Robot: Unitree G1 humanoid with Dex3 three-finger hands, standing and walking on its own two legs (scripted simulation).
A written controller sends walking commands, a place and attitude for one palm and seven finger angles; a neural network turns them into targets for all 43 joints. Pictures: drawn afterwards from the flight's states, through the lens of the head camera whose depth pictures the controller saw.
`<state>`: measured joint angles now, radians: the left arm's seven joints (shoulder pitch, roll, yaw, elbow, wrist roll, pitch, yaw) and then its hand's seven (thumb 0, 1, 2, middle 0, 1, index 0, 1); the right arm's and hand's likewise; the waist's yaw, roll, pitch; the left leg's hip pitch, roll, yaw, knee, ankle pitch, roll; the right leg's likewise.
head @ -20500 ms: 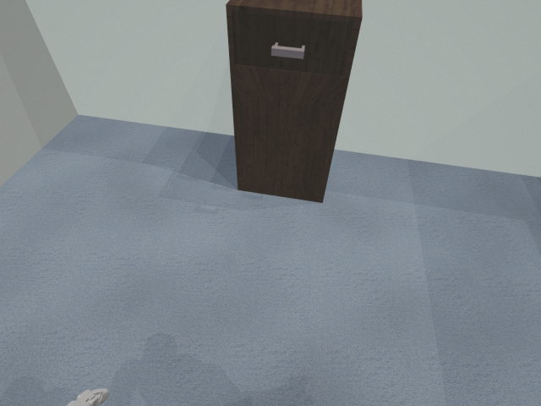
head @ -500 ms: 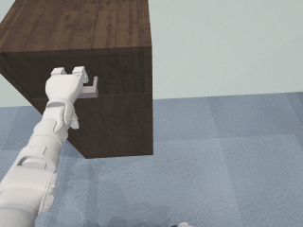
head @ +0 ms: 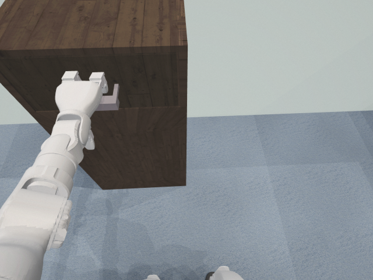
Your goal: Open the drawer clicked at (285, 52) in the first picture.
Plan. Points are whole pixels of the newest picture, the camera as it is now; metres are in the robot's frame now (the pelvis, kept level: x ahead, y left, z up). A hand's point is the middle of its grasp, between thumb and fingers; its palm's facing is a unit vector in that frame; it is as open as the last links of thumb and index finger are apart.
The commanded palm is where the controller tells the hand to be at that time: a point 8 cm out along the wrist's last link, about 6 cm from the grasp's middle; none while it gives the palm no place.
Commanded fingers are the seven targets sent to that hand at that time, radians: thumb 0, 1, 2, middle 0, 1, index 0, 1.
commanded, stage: lower the fingers behind the handle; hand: left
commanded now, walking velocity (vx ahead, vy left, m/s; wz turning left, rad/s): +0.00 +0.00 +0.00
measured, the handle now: (95, 96) +0.53 +0.22 +0.04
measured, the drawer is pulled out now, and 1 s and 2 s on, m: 0.00 0.00 0.00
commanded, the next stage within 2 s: lift the fingers back up to retry in 0.36 s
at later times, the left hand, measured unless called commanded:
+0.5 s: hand (88, 113) +0.48 +0.22 +0.04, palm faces -0.04 +0.03 -1.00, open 13.8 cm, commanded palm +0.46 +0.21 +0.08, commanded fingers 0.00 -0.50 0.30 -0.30 -1.20 -0.30 -1.20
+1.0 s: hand (88, 96) +0.49 +0.21 +0.08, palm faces -0.02 -0.01 -1.00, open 13.7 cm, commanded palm +0.46 +0.21 +0.14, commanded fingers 0.00 -0.50 0.30 -0.30 -1.20 -0.30 -1.20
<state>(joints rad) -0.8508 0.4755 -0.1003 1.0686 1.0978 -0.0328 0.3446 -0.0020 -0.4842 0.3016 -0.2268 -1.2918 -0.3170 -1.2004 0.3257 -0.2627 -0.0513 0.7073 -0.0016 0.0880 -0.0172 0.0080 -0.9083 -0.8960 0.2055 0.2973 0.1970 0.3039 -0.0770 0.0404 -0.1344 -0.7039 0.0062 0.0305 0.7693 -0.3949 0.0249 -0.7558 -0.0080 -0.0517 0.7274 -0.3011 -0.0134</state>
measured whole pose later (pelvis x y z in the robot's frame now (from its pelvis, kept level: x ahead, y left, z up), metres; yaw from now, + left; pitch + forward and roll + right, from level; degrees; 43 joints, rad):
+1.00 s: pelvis +0.02 +0.01 +0.02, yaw -1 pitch +15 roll -1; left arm -0.79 0.43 -0.09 0.94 1.04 0.04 0.23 0.00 -0.48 0.30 -0.31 -1.20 -0.33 -1.21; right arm 0.30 -0.26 -0.05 0.70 0.02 0.11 -0.01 0.01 -0.91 -0.90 0.21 0.30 0.20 0.30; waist -0.06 0.08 -0.13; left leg -0.52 0.00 0.04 0.64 -0.37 0.03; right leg -0.58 0.00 -0.04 0.61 -0.28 0.00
